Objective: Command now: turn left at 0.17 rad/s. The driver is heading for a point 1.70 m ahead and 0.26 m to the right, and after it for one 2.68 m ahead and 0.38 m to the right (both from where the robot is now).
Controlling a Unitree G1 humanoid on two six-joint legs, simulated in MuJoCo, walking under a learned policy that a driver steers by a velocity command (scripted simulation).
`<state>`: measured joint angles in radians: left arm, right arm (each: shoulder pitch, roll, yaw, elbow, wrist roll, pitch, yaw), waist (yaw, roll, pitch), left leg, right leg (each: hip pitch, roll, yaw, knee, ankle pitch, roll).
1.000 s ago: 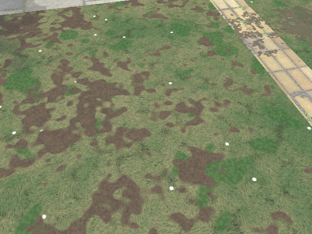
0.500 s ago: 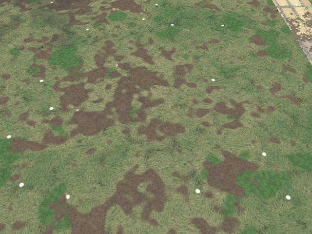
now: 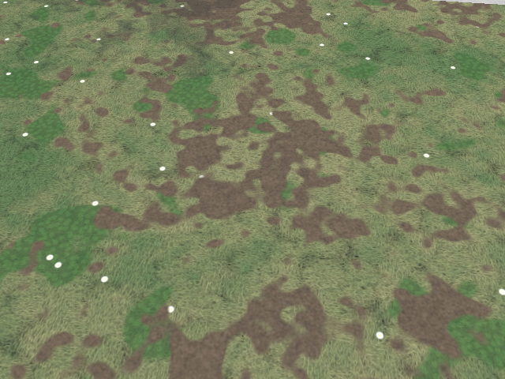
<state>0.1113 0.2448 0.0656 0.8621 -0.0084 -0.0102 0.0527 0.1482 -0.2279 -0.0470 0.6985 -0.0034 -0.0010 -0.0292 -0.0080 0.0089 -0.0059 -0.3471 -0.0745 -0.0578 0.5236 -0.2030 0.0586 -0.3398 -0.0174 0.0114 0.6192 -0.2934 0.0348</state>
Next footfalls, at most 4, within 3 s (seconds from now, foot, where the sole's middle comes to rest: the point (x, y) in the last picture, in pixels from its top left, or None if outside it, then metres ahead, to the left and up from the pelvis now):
0.02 right None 0.05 -0.14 -0.77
1.42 right None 0.44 -0.14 -0.77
2.00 left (225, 296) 0.74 0.10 -0.77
2.52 right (311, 221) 1.01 -0.17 -0.77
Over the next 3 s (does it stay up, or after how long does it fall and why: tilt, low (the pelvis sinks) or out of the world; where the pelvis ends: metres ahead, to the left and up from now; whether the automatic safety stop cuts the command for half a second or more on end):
stays up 1.14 -0.12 0.00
